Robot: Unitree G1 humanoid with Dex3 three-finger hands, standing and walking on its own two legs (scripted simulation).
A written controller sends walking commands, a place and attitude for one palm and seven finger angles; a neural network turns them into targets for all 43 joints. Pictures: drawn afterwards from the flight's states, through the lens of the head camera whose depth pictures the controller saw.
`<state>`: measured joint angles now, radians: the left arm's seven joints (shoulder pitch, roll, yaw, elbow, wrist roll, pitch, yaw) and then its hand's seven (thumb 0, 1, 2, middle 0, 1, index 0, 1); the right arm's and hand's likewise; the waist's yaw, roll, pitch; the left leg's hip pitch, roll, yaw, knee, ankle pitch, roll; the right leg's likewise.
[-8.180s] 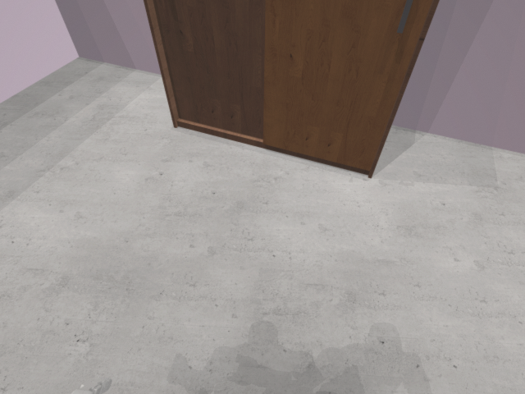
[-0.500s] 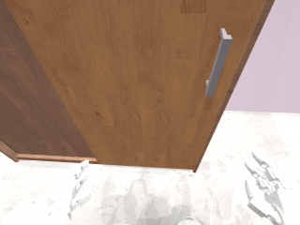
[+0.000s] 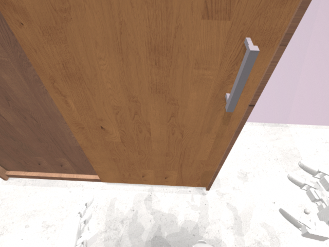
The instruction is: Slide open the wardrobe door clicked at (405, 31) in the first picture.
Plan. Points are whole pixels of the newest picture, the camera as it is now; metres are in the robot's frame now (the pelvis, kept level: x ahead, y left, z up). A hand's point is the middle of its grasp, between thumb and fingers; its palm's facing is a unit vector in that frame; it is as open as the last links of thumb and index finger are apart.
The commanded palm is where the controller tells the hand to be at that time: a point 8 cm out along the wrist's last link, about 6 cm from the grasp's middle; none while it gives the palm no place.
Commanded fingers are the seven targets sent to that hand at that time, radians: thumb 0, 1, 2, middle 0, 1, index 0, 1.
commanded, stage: raise the hand with hooked fingers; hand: right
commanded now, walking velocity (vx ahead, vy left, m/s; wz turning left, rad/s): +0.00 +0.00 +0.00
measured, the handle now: (238, 78) +0.50 -0.15 +0.15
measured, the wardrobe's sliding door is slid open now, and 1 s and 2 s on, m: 0.00 0.00 0.00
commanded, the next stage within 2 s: move the hooked fingers beside the handle in 1.28 s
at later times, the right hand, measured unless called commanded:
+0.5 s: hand out of the picture +0.24 -0.29 +0.13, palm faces +0.05 +1.00 -0.07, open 13.7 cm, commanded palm +0.21 -0.34 +0.14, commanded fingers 0.00 0.50 -0.30 0.30 1.20 0.30 1.20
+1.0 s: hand out of the picture +0.28 -0.29 +0.17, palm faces +0.04 +1.00 -0.06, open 14.0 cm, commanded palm +0.24 -0.33 +0.18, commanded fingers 0.00 0.50 -0.30 0.30 1.20 0.30 1.20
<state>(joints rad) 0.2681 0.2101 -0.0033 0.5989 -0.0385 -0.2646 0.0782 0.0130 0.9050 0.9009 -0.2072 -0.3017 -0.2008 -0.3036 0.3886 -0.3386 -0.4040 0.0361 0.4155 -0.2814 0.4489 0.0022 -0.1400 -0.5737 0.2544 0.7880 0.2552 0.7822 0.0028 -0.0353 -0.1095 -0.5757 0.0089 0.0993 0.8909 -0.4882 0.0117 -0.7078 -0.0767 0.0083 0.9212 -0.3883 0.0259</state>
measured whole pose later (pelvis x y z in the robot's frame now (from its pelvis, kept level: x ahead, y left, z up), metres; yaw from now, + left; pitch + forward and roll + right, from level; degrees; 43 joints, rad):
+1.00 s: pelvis +0.00 -0.01 +0.04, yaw +0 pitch +2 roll +1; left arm 0.27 0.27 -0.05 0.60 -0.07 -0.25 0.12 0.01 0.91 0.90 -0.21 -0.30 -0.20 -0.30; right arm -0.02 -0.45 -0.45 0.20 0.36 0.00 0.47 -0.02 0.50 -0.30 0.30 1.20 0.30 1.20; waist -0.02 -0.04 -0.04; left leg -0.26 0.03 0.08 0.60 -0.36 -0.01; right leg -0.39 -0.04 -0.02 0.63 -0.27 0.01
